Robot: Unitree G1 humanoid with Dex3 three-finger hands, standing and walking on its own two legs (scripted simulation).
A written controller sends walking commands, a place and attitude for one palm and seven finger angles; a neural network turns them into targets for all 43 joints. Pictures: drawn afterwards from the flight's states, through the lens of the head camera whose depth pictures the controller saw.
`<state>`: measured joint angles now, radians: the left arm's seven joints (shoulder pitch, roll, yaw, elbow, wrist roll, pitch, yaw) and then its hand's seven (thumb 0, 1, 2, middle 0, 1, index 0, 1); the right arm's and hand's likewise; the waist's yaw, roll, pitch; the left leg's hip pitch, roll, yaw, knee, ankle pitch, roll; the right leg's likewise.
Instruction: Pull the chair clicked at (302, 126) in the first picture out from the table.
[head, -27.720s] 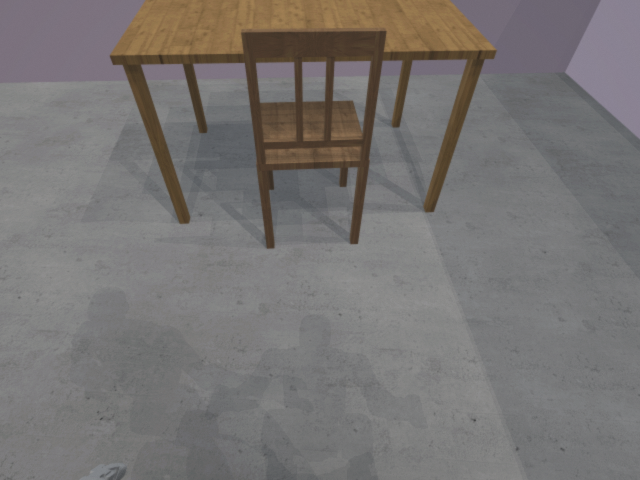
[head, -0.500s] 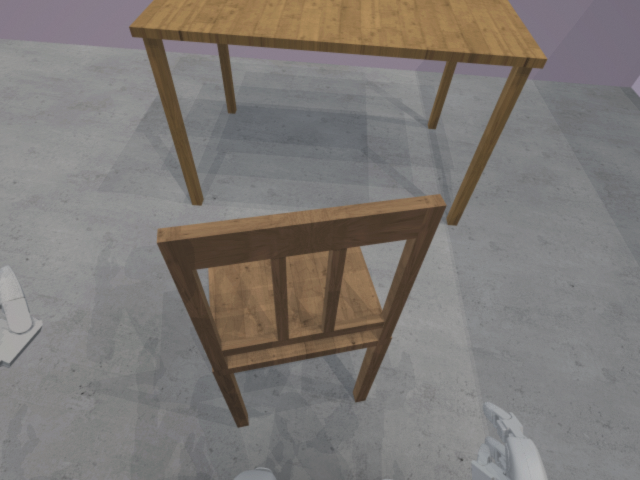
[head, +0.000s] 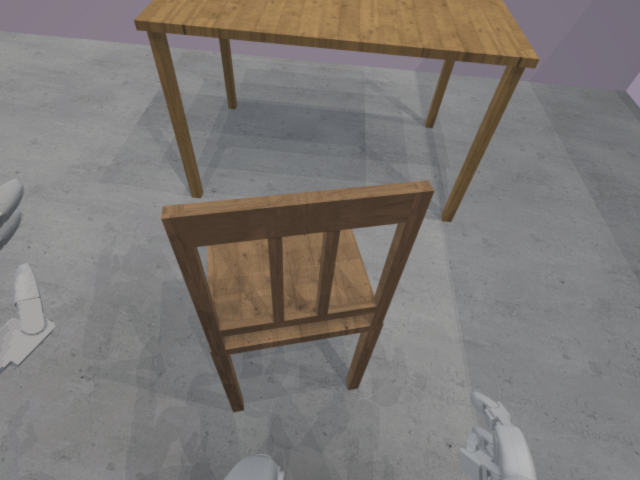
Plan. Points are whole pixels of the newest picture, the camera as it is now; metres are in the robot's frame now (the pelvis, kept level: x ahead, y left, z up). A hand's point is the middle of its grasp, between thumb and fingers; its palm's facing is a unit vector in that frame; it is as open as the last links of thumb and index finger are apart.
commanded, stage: step back with the hand held close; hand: left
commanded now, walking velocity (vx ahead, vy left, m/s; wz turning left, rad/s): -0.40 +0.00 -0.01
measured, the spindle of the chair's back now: (276, 281) +0.45 +0.10 -0.11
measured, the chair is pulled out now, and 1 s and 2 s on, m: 0.66 0.66 0.66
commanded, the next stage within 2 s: stop stepping back and stand still in 0.12 s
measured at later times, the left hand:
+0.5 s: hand out of the picture +0.11 +0.24 +0.17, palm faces +0.38 -0.80 -0.45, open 7.4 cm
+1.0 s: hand out of the picture +0.10 +0.26 +0.16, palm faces +0.43 -0.79 -0.43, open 7.4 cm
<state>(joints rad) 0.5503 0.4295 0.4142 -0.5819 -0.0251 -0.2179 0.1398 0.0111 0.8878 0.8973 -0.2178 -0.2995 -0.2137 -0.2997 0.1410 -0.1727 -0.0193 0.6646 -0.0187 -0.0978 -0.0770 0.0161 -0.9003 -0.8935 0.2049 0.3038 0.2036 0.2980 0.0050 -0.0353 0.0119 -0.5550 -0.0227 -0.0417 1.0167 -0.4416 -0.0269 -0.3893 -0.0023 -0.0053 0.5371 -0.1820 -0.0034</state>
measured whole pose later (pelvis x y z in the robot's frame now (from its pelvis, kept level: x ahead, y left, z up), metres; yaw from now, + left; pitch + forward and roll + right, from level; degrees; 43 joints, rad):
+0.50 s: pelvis -0.09 -0.01 +0.01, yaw -1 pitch +0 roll -2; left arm 0.58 0.41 0.40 -0.50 -0.05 -0.17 0.15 0.01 0.89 0.90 -0.21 -0.30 -0.21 -0.30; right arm 0.23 -0.19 0.01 0.68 0.01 -0.11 -0.06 0.02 -0.90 -0.89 0.21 0.30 0.20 0.30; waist -0.02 0.01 -0.02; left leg -0.39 0.03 -0.02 0.74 -0.36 0.00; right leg -0.24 -0.01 -0.04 0.49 -0.24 0.01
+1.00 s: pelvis -0.10 -0.01 +0.01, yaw +0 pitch -1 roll -2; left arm 0.55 0.37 0.39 -0.43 -0.02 -0.20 0.16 0.01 0.89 0.90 -0.21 -0.30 -0.21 -0.30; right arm 0.24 -0.19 0.01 0.68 0.01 -0.14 -0.06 0.02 -0.90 -0.89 0.20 0.30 0.20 0.30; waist -0.01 0.01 -0.01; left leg -0.27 0.01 -0.02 0.53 -0.24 0.01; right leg -0.19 0.00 -0.04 0.43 -0.23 0.01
